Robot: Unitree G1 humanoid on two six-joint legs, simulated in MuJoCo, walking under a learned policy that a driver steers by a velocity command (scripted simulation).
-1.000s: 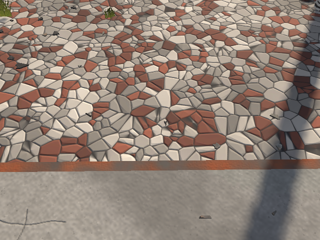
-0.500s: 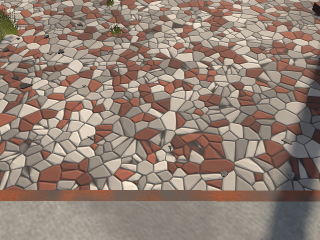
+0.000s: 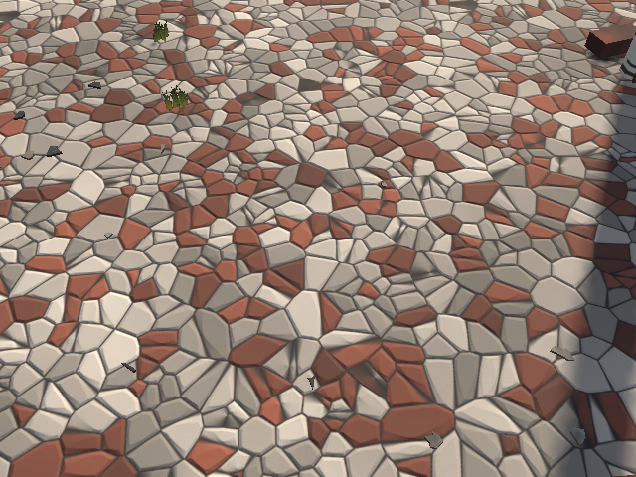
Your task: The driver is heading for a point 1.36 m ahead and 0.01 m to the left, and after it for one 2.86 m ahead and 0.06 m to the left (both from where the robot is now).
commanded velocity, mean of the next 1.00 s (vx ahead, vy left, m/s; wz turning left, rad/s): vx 0.50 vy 0.00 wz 0.00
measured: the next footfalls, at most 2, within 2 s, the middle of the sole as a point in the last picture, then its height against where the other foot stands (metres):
right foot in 0.30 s outside the picture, level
left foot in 0.92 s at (281, 421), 0.04 m lower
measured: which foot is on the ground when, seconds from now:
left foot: down 0.00-0.30, up 0.32-0.90, down 0.92-1.00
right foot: up 0.00-0.28, down 0.30-0.94, up 0.96-1.00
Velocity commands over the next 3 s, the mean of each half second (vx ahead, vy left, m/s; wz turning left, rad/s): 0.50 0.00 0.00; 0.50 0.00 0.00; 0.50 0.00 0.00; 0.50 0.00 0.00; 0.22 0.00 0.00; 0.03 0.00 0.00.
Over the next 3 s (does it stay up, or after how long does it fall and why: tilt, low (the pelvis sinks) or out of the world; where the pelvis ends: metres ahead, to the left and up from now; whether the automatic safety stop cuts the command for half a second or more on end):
stays up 1.29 0.05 -0.05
